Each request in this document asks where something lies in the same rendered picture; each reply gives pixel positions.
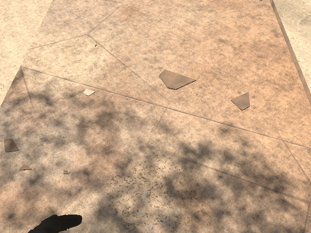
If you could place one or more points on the robot left hand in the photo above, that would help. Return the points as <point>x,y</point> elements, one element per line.
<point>55,224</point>

